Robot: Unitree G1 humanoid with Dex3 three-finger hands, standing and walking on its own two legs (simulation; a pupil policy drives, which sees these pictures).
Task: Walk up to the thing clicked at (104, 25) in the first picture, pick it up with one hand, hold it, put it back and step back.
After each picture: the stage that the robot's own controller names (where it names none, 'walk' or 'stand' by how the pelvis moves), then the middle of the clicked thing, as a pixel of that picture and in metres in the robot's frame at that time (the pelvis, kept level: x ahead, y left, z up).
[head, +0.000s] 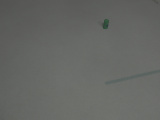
stand; (105, 24) +1.72 -0.36 -0.72
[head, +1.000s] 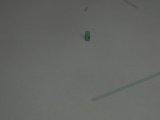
walk; (87, 36) +1.61 +0.02 -0.69
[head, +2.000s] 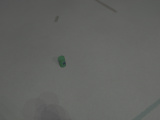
walk; (62, 61) +1.05 +0.26 -0.71
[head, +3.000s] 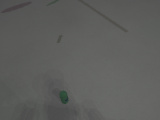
walk; (64, 97) +0.67 +0.22 -0.71
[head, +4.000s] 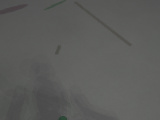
walk; out of the picture +0.44 +0.16 -0.72
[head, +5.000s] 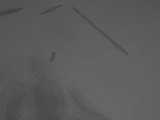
stand; out of the picture +0.35 +0.17 -0.71
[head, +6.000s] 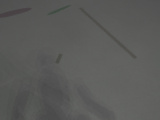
stand; out of the picture +0.32 +0.16 -0.72
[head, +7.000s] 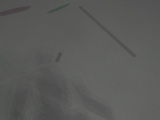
stand; out of the picture +0.33 +0.15 -0.72
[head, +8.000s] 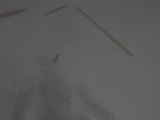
stand; out of the picture +0.33 +0.18 -0.73
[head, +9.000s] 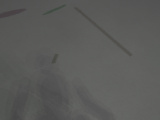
stand; out of the picture +0.32 +0.18 -0.73
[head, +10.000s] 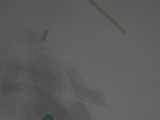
go down; out of the picture +0.34 +0.18 -0.68
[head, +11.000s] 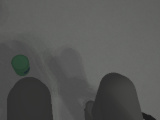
go down; (21, 66) +0.41 +0.20 -0.29
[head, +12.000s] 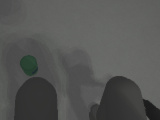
close in; (29, 66) +0.41 +0.19 -0.29
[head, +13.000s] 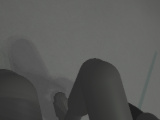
close in; out of the picture +0.41 +0.23 -0.22
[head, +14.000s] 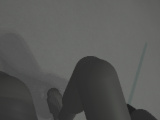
close; out of the picture +0.40 +0.24 -0.22
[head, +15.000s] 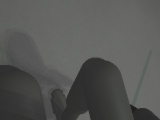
lift; out of the picture +0.35 +0.22 -0.22
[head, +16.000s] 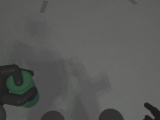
lift; (24, 90) +0.31 +0.18 -0.01
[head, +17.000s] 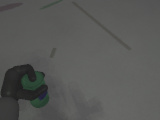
hold; (36, 90) +0.32 +0.16 +0.02
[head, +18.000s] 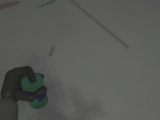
hold; (35, 91) +0.32 +0.16 +0.01
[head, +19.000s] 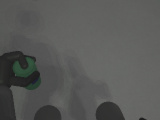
crouch; (28, 74) +0.37 +0.18 -0.08
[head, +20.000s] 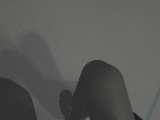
lower; out of the picture +0.40 +0.23 -0.22
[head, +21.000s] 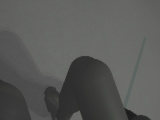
lower; out of the picture +0.42 +0.26 -0.23
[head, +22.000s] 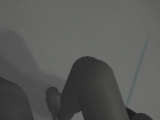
lower; out of the picture +0.42 +0.26 -0.23
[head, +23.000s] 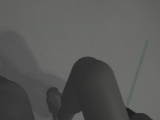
lower; out of the picture +0.41 +0.26 -0.23
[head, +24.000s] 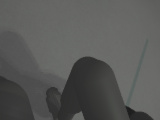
loosen; out of the picture +0.41 +0.26 -0.23
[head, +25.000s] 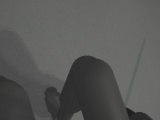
open; out of the picture +0.40 +0.24 -0.23
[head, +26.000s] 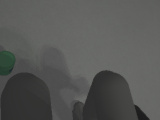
stand; (4, 64) +0.40 +0.22 -0.26
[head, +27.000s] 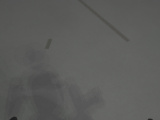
stand; out of the picture +0.35 +0.17 -0.63
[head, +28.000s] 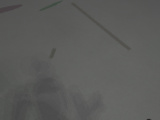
stand; out of the picture +0.36 +0.17 -0.66
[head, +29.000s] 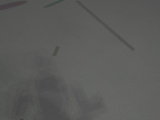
stand; out of the picture +0.35 +0.17 -0.67
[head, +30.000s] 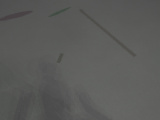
walk; out of the picture +0.37 +0.17 -0.72
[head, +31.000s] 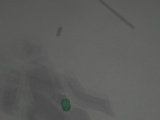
walk; (66, 105) +0.47 +0.12 -0.71
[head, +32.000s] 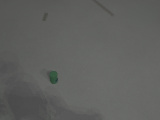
walk; (53, 77) +0.72 +0.14 -0.70
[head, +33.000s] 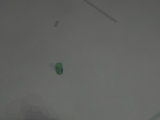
stand; (59, 68) +0.99 +0.23 -0.70
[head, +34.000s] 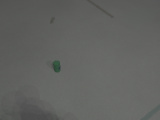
stand; (56, 66) +0.98 +0.23 -0.72
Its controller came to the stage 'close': yes
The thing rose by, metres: 0.71
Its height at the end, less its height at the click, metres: +0.00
